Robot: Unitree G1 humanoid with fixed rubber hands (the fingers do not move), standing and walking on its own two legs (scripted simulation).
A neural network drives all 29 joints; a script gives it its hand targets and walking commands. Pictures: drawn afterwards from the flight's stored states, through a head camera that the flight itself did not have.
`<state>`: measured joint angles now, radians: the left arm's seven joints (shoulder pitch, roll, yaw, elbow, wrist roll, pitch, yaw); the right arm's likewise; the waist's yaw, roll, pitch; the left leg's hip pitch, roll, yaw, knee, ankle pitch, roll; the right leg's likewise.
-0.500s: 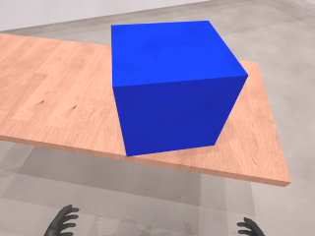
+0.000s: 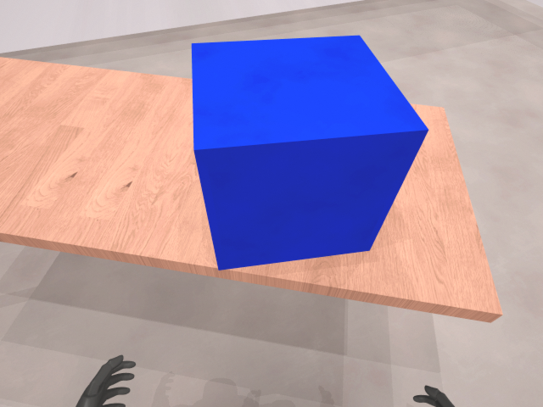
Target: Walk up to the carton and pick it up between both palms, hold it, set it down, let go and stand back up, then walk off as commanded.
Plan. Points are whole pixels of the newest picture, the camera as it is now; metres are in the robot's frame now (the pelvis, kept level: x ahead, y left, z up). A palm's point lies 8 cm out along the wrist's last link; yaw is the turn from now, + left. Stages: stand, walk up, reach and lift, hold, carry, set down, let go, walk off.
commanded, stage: stand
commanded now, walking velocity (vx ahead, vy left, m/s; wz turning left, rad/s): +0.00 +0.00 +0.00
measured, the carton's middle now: (287, 155) +0.48 -0.03 +0.10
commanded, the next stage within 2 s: walk up in 0.14 s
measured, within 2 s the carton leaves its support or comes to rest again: neither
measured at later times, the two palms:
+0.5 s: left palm out of the picture +0.11 +0.29 -0.08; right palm out of the picture +0.10 -0.28 -0.10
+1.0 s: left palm out of the picture +0.10 +0.41 -0.10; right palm out of the picture +0.03 -0.18 -0.09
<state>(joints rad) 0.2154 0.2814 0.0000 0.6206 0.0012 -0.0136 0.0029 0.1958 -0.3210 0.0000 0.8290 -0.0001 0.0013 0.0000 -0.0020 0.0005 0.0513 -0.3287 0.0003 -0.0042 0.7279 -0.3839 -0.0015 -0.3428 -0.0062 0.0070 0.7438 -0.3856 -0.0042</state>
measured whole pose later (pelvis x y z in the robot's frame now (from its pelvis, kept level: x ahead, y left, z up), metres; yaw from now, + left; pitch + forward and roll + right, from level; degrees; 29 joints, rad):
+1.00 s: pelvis -0.03 +0.13 +0.00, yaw -7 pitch -1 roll -2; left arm 0.33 0.40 0.01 0.67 0.00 0.00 0.04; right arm 0.22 -0.36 0.00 0.77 0.00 0.01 0.02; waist -0.03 0.00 0.09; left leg -0.36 -0.01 0.09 0.73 -0.35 0.09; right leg -0.47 0.03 0.09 0.97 -0.48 -0.01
